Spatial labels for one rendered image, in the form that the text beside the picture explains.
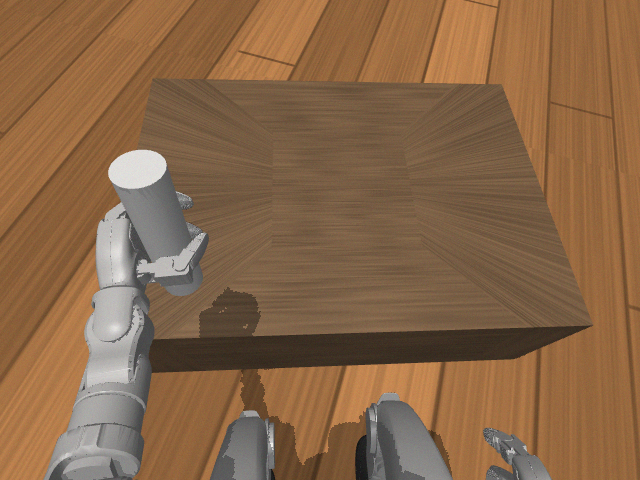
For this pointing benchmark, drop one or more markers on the left robot arm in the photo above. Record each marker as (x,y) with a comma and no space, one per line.
(103,440)

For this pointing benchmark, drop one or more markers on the can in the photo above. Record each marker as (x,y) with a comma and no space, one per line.
(144,185)

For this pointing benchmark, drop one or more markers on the left robot hand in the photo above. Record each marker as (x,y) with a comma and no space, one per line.
(121,258)

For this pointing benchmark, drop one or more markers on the right robot hand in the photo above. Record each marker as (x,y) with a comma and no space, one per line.
(524,465)

